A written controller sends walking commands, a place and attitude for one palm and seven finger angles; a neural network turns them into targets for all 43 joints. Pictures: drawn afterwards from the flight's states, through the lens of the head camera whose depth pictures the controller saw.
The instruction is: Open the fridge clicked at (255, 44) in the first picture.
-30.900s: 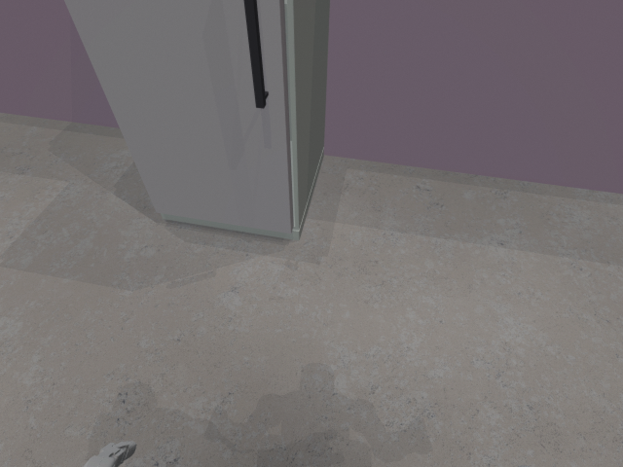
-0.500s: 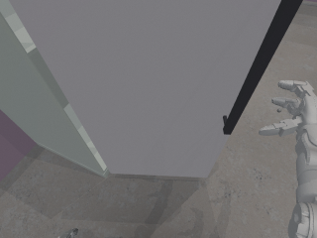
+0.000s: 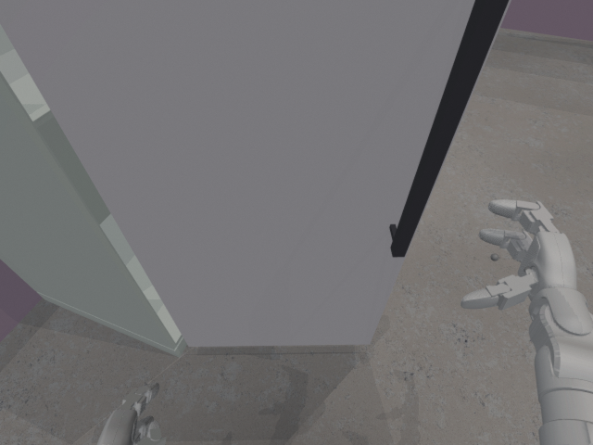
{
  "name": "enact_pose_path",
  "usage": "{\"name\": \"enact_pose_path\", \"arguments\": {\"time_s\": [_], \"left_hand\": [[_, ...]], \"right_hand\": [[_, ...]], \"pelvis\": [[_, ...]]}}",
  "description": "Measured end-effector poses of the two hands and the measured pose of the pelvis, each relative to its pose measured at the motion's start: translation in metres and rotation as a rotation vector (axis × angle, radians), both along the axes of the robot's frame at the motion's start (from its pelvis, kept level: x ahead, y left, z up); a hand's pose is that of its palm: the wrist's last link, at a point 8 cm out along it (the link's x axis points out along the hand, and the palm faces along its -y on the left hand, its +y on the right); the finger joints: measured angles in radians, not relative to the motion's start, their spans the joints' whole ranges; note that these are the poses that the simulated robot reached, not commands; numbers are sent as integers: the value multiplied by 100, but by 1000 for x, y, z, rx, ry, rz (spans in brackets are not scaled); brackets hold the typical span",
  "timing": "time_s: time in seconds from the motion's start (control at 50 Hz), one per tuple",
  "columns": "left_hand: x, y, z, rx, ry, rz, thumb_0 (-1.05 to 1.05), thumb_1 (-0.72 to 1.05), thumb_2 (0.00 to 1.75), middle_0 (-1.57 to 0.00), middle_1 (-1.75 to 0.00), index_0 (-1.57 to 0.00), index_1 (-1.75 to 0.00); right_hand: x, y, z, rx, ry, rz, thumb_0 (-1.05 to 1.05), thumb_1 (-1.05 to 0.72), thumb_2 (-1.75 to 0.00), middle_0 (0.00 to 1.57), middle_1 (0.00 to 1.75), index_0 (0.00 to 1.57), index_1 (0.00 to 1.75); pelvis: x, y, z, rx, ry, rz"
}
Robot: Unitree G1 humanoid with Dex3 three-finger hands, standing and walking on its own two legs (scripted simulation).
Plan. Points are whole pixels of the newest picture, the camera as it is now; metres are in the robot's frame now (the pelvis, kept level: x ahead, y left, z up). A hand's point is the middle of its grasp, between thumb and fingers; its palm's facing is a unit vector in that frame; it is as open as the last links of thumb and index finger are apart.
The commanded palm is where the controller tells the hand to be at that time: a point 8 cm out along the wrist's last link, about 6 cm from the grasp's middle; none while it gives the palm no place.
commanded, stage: slip the hand off the handle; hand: right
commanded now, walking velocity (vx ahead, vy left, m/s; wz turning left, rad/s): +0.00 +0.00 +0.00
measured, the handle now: (428, 148) +0.50 -0.15 +0.15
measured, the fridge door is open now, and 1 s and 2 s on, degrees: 68 68 68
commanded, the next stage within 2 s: draw the hand back to the body in 0.16 s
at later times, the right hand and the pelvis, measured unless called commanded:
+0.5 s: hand (504, 272) +0.31 -0.22 +0.12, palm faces +0.14 +0.99 -0.05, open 14.7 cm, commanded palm +0.26 -0.27 +0.12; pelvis +0.00 +0.02 +0.00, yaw -1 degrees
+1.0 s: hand (565, 335) +0.23 -0.25 +0.13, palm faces +0.43 +0.86 -0.26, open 13.5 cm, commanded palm +0.19 -0.28 +0.15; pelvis +0.00 +0.02 +0.01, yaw +0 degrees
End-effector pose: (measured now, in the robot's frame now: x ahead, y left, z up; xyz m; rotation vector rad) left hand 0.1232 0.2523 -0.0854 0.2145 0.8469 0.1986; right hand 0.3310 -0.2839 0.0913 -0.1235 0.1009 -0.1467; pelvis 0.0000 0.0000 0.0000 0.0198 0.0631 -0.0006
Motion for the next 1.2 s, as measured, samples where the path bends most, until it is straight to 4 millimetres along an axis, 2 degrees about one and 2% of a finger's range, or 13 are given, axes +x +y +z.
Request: {"name": "enact_pose_path", "arguments": {"time_s": [0.12,0.24,0.3,0.38,0.44,0.5,0.62,0.78,0.82,0.92,1.04,1.2], "left_hand": [[25,-5,6,-9,-72,-44,1,90,90,-20,-30,-20,-30],[37,-6,9,-19,-112,-69,1,90,90,-20,-30,-20,-30],[39,-5,9,-14,-114,-78,1,90,90,-20,-30,-20,-30],[37,-1,9,7,-106,-78,1,90,90,-20,-30,-20,-30],[36,3,11,12,-117,-74,1,90,90,-20,-30,-20,-30],[35,7,10,-4,-137,-58,1,90,90,-20,-30,-20,-30],[35,12,10,-16,-161,-34,1,90,90,-20,-30,-20,-30],[48,10,20,1,-214,-80,1,90,90,-20,-30,-20,-30],[51,9,23,4,-231,-87,1,90,90,-20,-30,-20,-30],[55,2,29,8,-254,-107,1,90,90,-20,-30,-20,-30],[52,-8,27,9,-211,-133,1,90,90,-20,-30,-20,-30],[52,-22,26,-4,-187,-138,1,90,90,-20,-30,-20,-30]], "right_hand": [[-17,7,4,-6,-1,19,-2,55,-20,25,115,25,115],[-36,16,2,4,3,20,-2,55,-20,25,115,25,115],[-41,15,0,1,16,-6,-2,55,-20,25,115,25,115],[-41,12,9,174,-102,-37,-2,55,-20,25,115,25,115],[-42,13,23,122,-158,-20,-2,55,-20,25,115,25,115],[-47,16,28,63,-127,10,-2,55,-20,25,115,25,115],[-72,14,23,123,-60,-4,-2,55,-20,25,115,25,115],[-101,6,40,82,-138,-52,-2,53,-21,25,114,25,114],[-105,4,42,44,-123,-62,-2,51,-23,25,112,25,113],[-123,-3,45,-118,-96,-227,-2,39,-28,24,105,24,106],[-145,-6,51,-187,-121,-310,-1,20,-37,24,94,24,95],[-154,-15,66,-234,-175,-347,-1,-8,-51,23,78,23,78]], "pelvis": [[0,2,1,-1,-12,-9],[2,7,1,-8,-27,-11],[2,11,1,-9,-35,-16],[0,16,2,-8,-52,-21],[0,19,2,-9,-50,-16],[2,19,3,-12,-51,-10],[6,21,4,-19,-69,-5],[1,26,5,-16,-98,-15],[-1,26,5,-15,-106,-15],[-5,23,10,-13,-122,-10],[-3,18,14,-14,-138,-7],[1,10,17,-12,-164,-3]]}}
